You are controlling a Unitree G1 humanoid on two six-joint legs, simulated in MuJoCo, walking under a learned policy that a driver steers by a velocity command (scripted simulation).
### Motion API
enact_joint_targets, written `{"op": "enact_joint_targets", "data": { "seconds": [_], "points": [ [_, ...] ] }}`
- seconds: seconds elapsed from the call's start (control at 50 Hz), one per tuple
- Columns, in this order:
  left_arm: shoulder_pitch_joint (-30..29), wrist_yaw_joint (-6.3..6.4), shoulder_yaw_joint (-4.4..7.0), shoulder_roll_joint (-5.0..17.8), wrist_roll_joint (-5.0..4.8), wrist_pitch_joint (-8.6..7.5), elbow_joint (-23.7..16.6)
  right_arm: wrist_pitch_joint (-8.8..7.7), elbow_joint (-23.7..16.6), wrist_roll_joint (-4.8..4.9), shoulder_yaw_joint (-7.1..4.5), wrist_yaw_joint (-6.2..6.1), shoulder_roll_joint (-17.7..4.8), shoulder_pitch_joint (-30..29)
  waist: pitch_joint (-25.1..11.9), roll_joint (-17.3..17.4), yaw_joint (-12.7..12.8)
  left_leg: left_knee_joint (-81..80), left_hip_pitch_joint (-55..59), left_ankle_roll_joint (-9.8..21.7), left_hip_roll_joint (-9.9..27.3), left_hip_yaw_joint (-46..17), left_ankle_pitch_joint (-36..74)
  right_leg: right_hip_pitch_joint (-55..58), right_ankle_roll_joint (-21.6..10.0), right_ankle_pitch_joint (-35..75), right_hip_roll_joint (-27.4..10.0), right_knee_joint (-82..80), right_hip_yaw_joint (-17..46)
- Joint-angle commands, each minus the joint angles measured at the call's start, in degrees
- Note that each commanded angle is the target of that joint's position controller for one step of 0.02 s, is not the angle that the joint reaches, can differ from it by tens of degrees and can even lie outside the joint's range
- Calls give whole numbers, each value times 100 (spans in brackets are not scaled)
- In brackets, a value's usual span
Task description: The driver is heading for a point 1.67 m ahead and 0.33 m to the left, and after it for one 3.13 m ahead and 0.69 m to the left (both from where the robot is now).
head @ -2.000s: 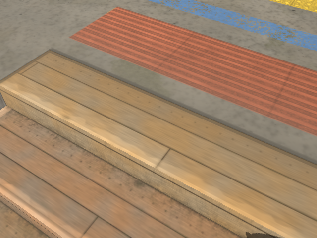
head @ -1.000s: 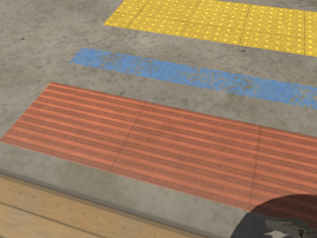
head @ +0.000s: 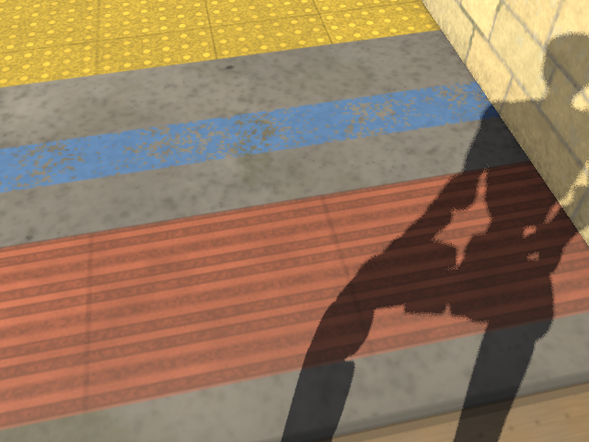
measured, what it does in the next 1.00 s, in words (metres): stands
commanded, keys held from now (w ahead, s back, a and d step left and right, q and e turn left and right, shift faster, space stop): no key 0.96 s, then w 0.04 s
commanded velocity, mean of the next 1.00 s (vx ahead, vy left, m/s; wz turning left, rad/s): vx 0.00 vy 0.00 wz -0.03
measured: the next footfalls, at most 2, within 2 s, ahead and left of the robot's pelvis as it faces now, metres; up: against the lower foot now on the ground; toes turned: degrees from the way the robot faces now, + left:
right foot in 1.80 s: +0.46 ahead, -0.07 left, +0.15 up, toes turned -3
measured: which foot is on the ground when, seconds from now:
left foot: down 0.00-1.00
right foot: down 0.00-1.00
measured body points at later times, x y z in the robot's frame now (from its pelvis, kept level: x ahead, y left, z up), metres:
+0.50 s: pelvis +0.00 +0.03 +0.00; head +0.02 +0.04 +0.45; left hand +0.02 +0.27 -0.14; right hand +0.18 -0.15 -0.11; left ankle +0.07 +0.14 -0.60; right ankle -0.05 -0.11 -0.74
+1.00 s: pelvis +0.01 +0.04 +0.00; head +0.03 +0.04 +0.45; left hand +0.02 +0.27 -0.15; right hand +0.17 -0.16 -0.13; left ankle +0.07 +0.14 -0.60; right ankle -0.05 -0.11 -0.74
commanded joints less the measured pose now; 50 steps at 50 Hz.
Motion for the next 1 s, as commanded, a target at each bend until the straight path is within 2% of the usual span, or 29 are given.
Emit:
{"op": "enact_joint_targets", "data": {
  "seconds": [0.02,0.04,0.06,0.08,0.12,0.14,0.2,0.36,0.58,0.96,1.0],
  "points": [
    [-182,18,108,888,-107,9,-579,-302,-695,25,-211,41,-458,-1266,-184,-257,-48,-363,6,115,-123,-211,945,-283,-693,2006,-1292,-693,1265],
    [-111,-3,26,801,-142,35,-657,-262,-528,76,-194,102,-356,-1136,-326,-109,-117,-492,399,151,-124,-314,929,-399,-465,2344,-1033,-575,980],
    [68,7,16,910,-142,40,-676,-216,-434,68,-199,132,-347,-1008,-455,-205,-115,-486,540,169,-174,-290,933,-318,-326,2879,-889,-470,837],
    [177,29,-13,879,-150,45,-667,-187,-350,32,-188,163,-332,-915,-502,-41,-119,-622,724,197,-227,-305,1112,-332,-187,2944,-703,-395,630],
    [582,73,-84,721,-184,63,-597,-155,-241,32,-167,251,-355,-739,-607,24,-74,-896,1156,325,-239,-435,1286,-484,28,1977,-349,-497,267],
    [734,84,-121,651,-180,85,-544,-152,-195,25,-160,286,-366,-684,-502,-14,-69,-965,1164,342,-222,-492,1082,-568,68,1454,-307,-601,229],
    [748,68,-216,521,-133,120,-515,-160,-125,31,-155,366,-435,-668,-203,9,-129,-1053,1128,287,-234,-561,590,-817,111,526,-310,-809,244],
    [708,134,-312,589,-143,77,-413,-213,-106,61,-138,403,-564,-757,-146,138,-144,-1434,1340,394,-230,-872,457,-1068,251,257,-266,-748,-5],
    [693,213,-402,611,-178,51,-181,-217,56,45,-123,376,-662,-668,-318,201,-132,-1741,1334,513,-224,-1143,283,-930,363,333,-237,-599,-180],
    [780,187,-468,580,-157,42,169,-144,435,17,-140,404,-651,-543,-255,49,-178,-1498,1376,500,-345,-914,770,-679,352,685,-330,-695,-235],
    [954,209,-460,614,-91,86,309,-136,467,5,-185,376,-702,-461,-109,-60,-153,-1517,1173,529,-379,-943,-451,-693,183,220,-423,-812,-184]
  ]
}}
